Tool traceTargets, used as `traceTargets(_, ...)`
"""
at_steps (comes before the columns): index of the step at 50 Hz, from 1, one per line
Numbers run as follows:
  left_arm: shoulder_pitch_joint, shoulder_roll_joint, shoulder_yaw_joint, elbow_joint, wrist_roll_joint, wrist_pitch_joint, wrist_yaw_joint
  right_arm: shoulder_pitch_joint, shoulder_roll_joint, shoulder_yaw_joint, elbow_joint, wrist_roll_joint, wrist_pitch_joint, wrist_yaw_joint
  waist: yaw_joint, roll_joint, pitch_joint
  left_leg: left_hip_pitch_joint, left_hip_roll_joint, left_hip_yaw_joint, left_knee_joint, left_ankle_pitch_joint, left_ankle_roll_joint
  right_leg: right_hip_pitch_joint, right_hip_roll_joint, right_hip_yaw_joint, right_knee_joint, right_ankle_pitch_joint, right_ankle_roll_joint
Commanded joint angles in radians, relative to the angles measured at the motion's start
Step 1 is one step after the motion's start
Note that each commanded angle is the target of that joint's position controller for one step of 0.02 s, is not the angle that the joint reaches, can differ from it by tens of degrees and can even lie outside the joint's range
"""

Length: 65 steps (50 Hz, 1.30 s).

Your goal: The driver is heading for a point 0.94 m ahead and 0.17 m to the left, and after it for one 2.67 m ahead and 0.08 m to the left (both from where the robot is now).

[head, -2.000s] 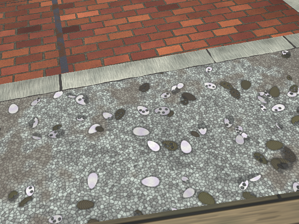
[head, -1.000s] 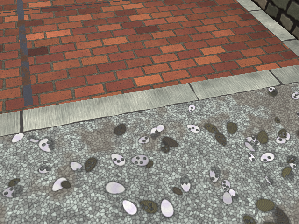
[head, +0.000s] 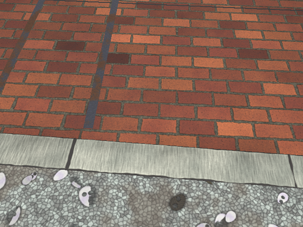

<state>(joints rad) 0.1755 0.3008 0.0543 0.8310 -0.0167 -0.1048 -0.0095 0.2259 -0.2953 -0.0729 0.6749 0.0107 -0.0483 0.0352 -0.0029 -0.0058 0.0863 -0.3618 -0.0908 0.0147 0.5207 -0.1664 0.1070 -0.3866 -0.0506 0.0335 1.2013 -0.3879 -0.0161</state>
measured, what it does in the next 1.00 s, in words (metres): walks ahead, turning left: right foot, then left foot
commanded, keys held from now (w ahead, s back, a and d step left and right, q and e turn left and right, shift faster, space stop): w+q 0.84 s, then w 0.16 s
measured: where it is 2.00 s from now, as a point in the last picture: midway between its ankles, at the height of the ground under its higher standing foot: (110, 106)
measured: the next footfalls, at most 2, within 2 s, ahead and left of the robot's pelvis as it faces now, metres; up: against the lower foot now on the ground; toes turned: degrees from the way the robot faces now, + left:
right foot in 0.36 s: +0.39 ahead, -0.15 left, +0.00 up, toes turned +12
left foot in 0.88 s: +0.60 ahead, +0.19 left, +0.00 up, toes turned +35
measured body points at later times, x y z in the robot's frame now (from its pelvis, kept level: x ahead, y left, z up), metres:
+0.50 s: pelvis +0.30 -0.05 +0.01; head +0.32 -0.04 +0.46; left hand +0.35 +0.22 -0.11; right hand +0.45 -0.28 -0.11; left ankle +0.19 +0.04 -0.63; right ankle +0.35 -0.15 -0.73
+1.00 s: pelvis +0.54 +0.08 -0.01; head +0.57 +0.11 +0.44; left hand +0.42 +0.33 -0.14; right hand +0.78 -0.07 -0.13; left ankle +0.57 +0.16 -0.73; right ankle +0.51 -0.10 -0.63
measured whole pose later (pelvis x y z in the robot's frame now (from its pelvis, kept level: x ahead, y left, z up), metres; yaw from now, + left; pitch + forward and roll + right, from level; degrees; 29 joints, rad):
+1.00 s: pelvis +0.54 +0.08 -0.01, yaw +34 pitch +0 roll +1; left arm 0.32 0.26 0.03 0.84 0.01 -0.05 0.00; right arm 0.19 -0.26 -0.06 0.82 -0.01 -0.01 0.00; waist 0.02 -0.02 0.07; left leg -0.39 -0.11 0.07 0.56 -0.18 0.12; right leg -0.36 -0.10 -0.04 1.24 -0.39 0.01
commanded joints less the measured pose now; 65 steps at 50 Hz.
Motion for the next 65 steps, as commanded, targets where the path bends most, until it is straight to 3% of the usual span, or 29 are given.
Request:
traceTargets(1,0.019,0.124,0.033,-0.074,0.019,-0.008,0.002,0.006,-0.119,-0.030,-0.082,-0.009,-0.026,-0.012,0.021,0.025,-0.136,0.246,0.268,-0.398,-0.286,0.200,0.193,-0.215,-0.066,0.058,-0.083,0.082,0.019)
traceTargets(4,-0.039,0.085,0.023,-0.098,0.035,0.014,0.009,0.043,-0.151,-0.039,-0.070,0.001,-0.027,-0.032,0.012,0.027,-0.105,0.161,0.231,-0.312,-0.305,0.263,0.191,-0.220,-0.048,0.030,-0.234,0.188,0.075)
traceTargets(5,0.044,-0.032,-0.041,-0.088,0.135,0.026,-0.016,0.133,-0.071,0.001,-0.017,-0.113,-0.079,0.015,0.025,0.136,-0.149,0.119,0.173,-0.247,-0.292,0.090,0.162,-0.169,-0.040,0.033,-0.190,0.293,0.083)
traceTargets(6,0.023,-0.009,-0.039,-0.086,0.135,0.042,-0.024,0.125,-0.068,-0.005,-0.020,-0.111,-0.094,0.041,0.011,0.099,-0.077,0.072,0.169,-0.249,-0.302,0.041,0.154,-0.201,-0.042,0.021,-0.225,0.334,0.090)
traceTargets(9,-0.114,0.038,-0.054,-0.136,0.096,0.057,-0.024,0.132,-0.118,-0.010,-0.027,-0.082,-0.104,0.076,-0.027,0.061,-0.051,0.033,0.182,-0.279,-0.269,0.044,0.154,-0.175,-0.040,0.004,-0.413,0.391,0.100)
traceTargets(15,-0.247,0.062,-0.077,-0.201,0.073,0.023,-0.005,0.203,-0.156,-0.017,0.025,-0.076,-0.065,0.075,-0.075,0.087,-0.054,0.266,0.279,-0.448,-0.173,0.165,0.161,-0.147,0.020,-0.014,-0.676,0.320,0.050)
traceTargets(17,-0.152,0.108,-0.060,-0.183,0.045,-0.001,0.009,0.156,-0.150,-0.014,0.037,-0.082,-0.061,0.067,-0.005,0.074,-0.094,0.217,0.226,-0.423,-0.085,0.287,0.089,0.070,0.042,-0.046,-0.718,0.383,-0.018)
traceTargets(18,0.019,0.139,-0.042,-0.143,0.036,-0.022,0.013,0.139,-0.110,0.001,0.037,-0.092,-0.069,0.061,0.065,0.034,-0.199,0.114,0.143,-0.365,0.083,0.321,0.022,0.331,-0.008,-0.022,-0.657,0.455,-0.102)
traceTargets(19,0.261,0.207,-0.023,-0.094,0.051,-0.035,0.017,0.257,0.027,0.040,0.012,-0.107,-0.091,0.050,0.077,-0.223,-0.476,-0.121,-0.053,-0.240,0.399,0.005,-0.077,0.800,-0.246,0.276,-0.647,0.688,-0.361)
traceTargets(20,0.423,0.171,-0.035,-0.053,0.073,-0.017,0.011,0.249,0.035,0.049,-0.002,-0.097,-0.101,0.062,0.144,-0.290,-0.548,-0.436,-0.106,-0.198,0.698,-0.478,-0.110,1.018,-0.408,0.658,-0.803,0.462,-0.455)
traceTargets(21,0.395,0.149,-0.029,-0.039,0.079,-0.019,0.007,0.099,-0.026,0.027,-0.008,-0.083,-0.095,0.061,0.162,-0.096,-0.242,-0.592,-0.001,-0.185,0.848,-0.368,-0.088,0.779,-0.379,0.582,-0.877,0.220,-0.320)
traceTargets(22,0.242,0.099,-0.041,-0.064,0.065,-0.016,0.003,0.082,-0.030,0.025,0.018,-0.075,-0.089,0.035,0.095,-0.069,-0.111,-0.572,0.085,-0.149,0.859,-0.233,-0.070,0.536,-0.346,0.421,-0.918,0.070,-0.249)
traceTargets(23,0.165,0.015,-0.066,-0.090,0.056,-0.009,0.008,0.104,-0.033,0.026,0.042,-0.085,-0.080,0.021,0.061,-0.067,-0.127,-0.466,0.144,-0.149,0.779,-0.135,-0.058,0.413,-0.305,0.324,-0.974,0.091,-0.225)
traceTargets(25,0.114,-0.034,-0.078,-0.098,0.061,-0.008,0.025,0.064,0.008,0.043,0.047,-0.108,-0.067,0.035,0.028,-0.069,-0.121,-0.364,0.187,-0.133,0.707,-0.094,-0.059,0.330,-0.263,0.187,-1.038,0.277,-0.209)
traceTargets(28,0.115,0.013,-0.050,-0.075,0.083,-0.026,0.036,-0.009,0.030,0.052,0.044,-0.076,-0.060,0.063,0.032,-0.055,-0.092,-0.384,0.213,-0.097,0.549,-0.029,-0.084,0.324,-0.231,0.005,-1.093,0.396,-0.213)
traceTargets(37,0.226,0.071,-0.023,0.024,0.102,-0.035,-0.007,-0.163,0.008,0.053,0.010,-0.069,-0.020,0.074,0.035,-0.064,-0.021,-0.335,0.169,-0.021,0.210,0.217,-0.043,0.413,-0.236,-0.245,-1.067,0.733,-0.188)
traceTargets(38,0.247,0.068,-0.005,0.056,-0.005,0.000,-0.001,-0.267,0.012,0.043,-0.017,-0.022,0.006,0.052,0.038,-0.010,0.071,-0.309,0.114,0.118,0.155,0.218,-0.033,0.355,-0.180,-0.328,-1.011,0.663,-0.090)
traceTargets(40,0.316,0.095,-0.002,0.073,0.009,0.024,0.015,-0.269,0.027,0.045,-0.033,-0.035,0.028,0.045,0.056,-0.087,0.050,-0.194,0.062,0.150,0.129,0.086,-0.002,0.375,-0.198,-0.322,-0.924,0.864,-0.069)
traceTargets(42,0.286,0.154,0.019,0.070,0.025,0.049,0.026,-0.098,-0.011,0.021,0.006,-0.042,0.030,0.028,-0.034,-0.137,-0.052,-0.024,-0.008,0.151,0.103,-0.053,0.048,0.429,-0.221,-0.330,-0.677,1.122,-0.058)
traceTargets(43,0.279,0.156,0.021,0.060,0.031,0.056,0.030,0.069,-0.049,-0.001,0.063,-0.053,0.023,0.013,-0.109,-0.104,-0.146,0.178,-0.029,0.114,0.030,-0.029,0.082,0.370,-0.221,-0.334,-0.461,1.044,-0.043)
traceTargets(44,0.292,0.113,0.012,0.031,0.040,0.055,0.029,0.221,-0.136,-0.034,0.109,-0.063,0.023,-0.009,-0.160,-0.020,-0.270,0.436,0.118,-0.091,0.031,-0.081,0.129,0.179,-0.200,-0.326,-0.155,0.686,-0.020)
traceTargets(45,0.343,0.003,-0.008,-0.041,0.018,0.051,0.010,0.162,-0.248,-0.059,0.086,-0.037,0.032,-0.021,-0.063,0.242,-0.410,0.729,0.428,-0.657,-0.072,-0.002,0.294,-0.226,0.006,-0.248,0.245,-0.184,0.040)
traceTargets(46,0.217,0.094,0.010,-0.068,0.026,0.041,0.007,0.223,-0.226,-0.059,0.080,-0.020,0.043,-0.031,-0.133,0.066,-0.440,0.703,0.440,-0.723,-0.175,0.104,0.305,-0.311,0.021,-0.054,0.285,-0.120,0.038)
traceTargets(47,0.148,0.066,0.001,-0.091,0.009,0.029,0.006,0.170,-0.194,-0.052,0.105,-0.022,0.041,-0.046,-0.103,0.067,-0.299,0.592,0.419,-0.552,-0.189,0.142,0.282,-0.352,-0.033,-0.024,0.244,-0.033,0.023)
traceTargets(49,0.162,0.046,-0.005,-0.067,0.030,0.032,0.011,0.083,-0.086,-0.022,0.124,-0.014,0.024,-0.050,-0.015,0.010,-0.136,0.286,0.329,-0.373,-0.237,0.252,0.198,-0.217,-0.098,-0.008,0.033,0.020,0.016)
traceTargets(51,0.226,0.043,-0.002,-0.034,0.057,0.069,0.009,0.049,-0.050,-0.007,0.128,-0.018,0.007,-0.041,0.033,0.006,-0.131,0.157,0.292,-0.288,-0.282,0.284,0.176,-0.078,-0.096,-0.009,-0.054,0.016,0.023)
traceTargets(55,0.131,0.017,-0.004,-0.054,0.053,0.096,-0.010,0.081,-0.093,-0.018,0.165,-0.022,-0.017,-0.031,0.020,0.016,-0.062,0.104,0.253,-0.180,-0.378,0.197,0.156,-0.091,-0.088,-0.038,-0.256,0.162,0.023)
traceTargets(60,0.032,0.047,0.012,-0.059,0.029,0.090,-0.019,0.133,-0.086,-0.016,0.195,-0.031,-0.044,-0.030,-0.020,0.025,-0.023,0.216,0.257,-0.089,-0.378,0.141,0.116,-0.195,-0.051,0.034,-0.346,0.461,-0.014)
traceTargets(65,-0.058,0.068,0.037,-0.086,0.046,0.074,-0.014,0.229,-0.080,-0.019,0.250,-0.043,-0.065,-0.070,-0.060,0.030,0.013,0.531,0.358,-0.107,-0.253,0.225,0.110,-0.477,-0.040,0.141,-0.377,0.435,-0.034)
